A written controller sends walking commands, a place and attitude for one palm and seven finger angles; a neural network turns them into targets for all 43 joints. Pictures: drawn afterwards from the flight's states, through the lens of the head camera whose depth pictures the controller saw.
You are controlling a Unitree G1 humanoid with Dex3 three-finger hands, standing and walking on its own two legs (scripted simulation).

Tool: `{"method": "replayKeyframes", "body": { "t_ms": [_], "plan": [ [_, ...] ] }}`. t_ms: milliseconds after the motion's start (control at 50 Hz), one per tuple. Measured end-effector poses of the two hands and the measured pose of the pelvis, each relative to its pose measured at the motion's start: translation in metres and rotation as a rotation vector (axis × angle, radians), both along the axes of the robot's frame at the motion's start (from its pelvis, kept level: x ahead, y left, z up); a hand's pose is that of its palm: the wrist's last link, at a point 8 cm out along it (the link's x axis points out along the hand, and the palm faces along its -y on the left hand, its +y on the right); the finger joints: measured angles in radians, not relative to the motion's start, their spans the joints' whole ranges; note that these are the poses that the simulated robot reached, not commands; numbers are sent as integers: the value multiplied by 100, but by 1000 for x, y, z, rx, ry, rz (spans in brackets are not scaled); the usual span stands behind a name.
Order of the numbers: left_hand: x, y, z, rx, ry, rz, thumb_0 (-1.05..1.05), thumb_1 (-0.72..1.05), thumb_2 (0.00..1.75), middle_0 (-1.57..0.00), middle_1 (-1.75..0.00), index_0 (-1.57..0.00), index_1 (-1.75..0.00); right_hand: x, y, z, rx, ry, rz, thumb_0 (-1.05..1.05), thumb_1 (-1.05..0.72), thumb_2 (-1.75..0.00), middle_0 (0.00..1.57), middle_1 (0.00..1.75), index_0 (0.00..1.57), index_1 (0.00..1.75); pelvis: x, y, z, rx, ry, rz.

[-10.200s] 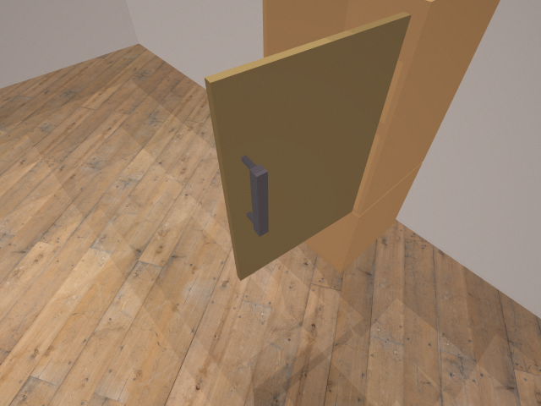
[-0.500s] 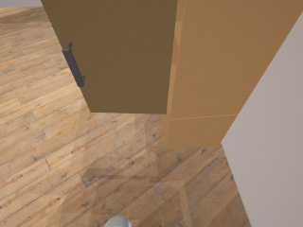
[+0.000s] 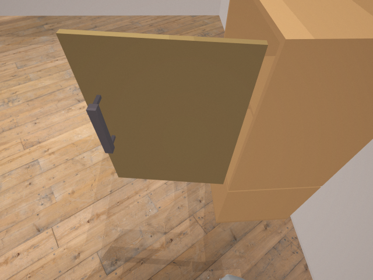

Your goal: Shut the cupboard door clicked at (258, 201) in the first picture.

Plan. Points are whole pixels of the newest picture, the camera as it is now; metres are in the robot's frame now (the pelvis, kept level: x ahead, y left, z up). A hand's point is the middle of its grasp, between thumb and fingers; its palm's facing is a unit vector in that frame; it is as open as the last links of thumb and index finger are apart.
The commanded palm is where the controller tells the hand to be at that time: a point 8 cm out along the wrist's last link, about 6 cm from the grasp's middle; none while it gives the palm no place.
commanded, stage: come to a stop and stand still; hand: left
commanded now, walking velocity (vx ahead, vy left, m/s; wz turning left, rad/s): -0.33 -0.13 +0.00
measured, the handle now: (104, 125) +0.48 +0.28 +0.00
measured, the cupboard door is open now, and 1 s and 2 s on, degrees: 83 83 83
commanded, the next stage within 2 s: look again from close up in 1.26 s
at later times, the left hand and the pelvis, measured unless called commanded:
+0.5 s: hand out of the picture +0.10 +0.20 -0.19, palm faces +0.06 -0.98 -0.17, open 7.3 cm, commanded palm none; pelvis +0.03 +0.02 -0.01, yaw +1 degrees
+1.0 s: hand out of the picture +0.01 +0.20 -0.17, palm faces +0.01 -0.98 -0.21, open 7.3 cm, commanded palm none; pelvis +0.00 +0.02 +0.00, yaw +0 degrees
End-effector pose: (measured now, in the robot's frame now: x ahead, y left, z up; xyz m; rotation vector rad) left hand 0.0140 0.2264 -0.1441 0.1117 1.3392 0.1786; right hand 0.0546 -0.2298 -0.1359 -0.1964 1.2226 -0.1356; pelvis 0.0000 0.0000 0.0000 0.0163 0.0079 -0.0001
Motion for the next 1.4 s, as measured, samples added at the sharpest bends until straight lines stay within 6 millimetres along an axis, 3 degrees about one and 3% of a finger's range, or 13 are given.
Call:
{"method": "replayKeyframes", "body": {
  "t_ms": [80,160,240,320,500,620,720,880,1180,1300,1400],
  "plan": [
    [53,5,4,44,-67,-35,1,94,90,-19,-30,-20,-30,-10,-5,-9,12,97,-33,-1,-95,-90,21,30,20,30,22,-7,-3,10,-9,3],
    [89,-1,3,72,-91,-78,0,93,90,-19,-30,-20,-30,-13,-12,-23,38,165,-93,0,-93,-90,20,30,20,30,41,-17,-11,12,-6,-11],
    [108,-7,3,70,-98,-98,0,92,90,-19,-30,-20,-30,-10,-16,-25,38,200,-120,0,-92,-90,20,30,20,30,46,-18,-11,-1,3,9],
    [112,-8,2,46,-115,-75,0,91,90,-20,-30,-20,-30,1,-16,-15,11,209,-101,0,-91,-90,20,30,20,30,42,-12,-5,1,5,12],
    [81,27,-20,-9,-80,-24,0,91,90,-20,-30,-20,-30,27,6,0,-63,77,-38,0,-91,-90,20,30,20,29,27,22,-12,-24,-5,18],
    [48,50,-13,5,-13,13,0,91,90,-20,-30,-20,-30,27,31,10,-61,51,4,0,-91,-90,20,30,20,30,21,34,-2,-36,3,14],
    [22,57,-5,25,41,9,0,91,90,-19,-30,-20,-30,23,42,7,-28,39,-1,0,-91,-90,20,30,20,30,14,38,1,-29,13,3],
    [-1,43,1,54,58,-31,0,91,90,-19,-30,-20,-30,-9,34,-11,37,73,-62,0,-91,-90,21,30,20,30,1,29,-3,-1,5,-14],
    [-19,2,-3,-7,52,-46,0,93,90,-20,-30,-20,-30,-90,13,-6,21,232,-108,0,-91,-90,20,30,20,30,-7,10,2,-5,-34,-6],
    [-32,-8,-2,-21,91,-34,0,92,90,-20,-30,-20,-30,-101,16,-6,33,274,-108,0,-91,-90,20,30,20,30,-6,6,3,-4,-28,-2],
    [-38,-13,-3,-14,109,-39,0,91,90,-20,-30,-20,-30,-93,20,-10,52,264,-93,0,-91,-90,20,30,20,30,-4,6,1,-19,-11,-2]
  ]
}}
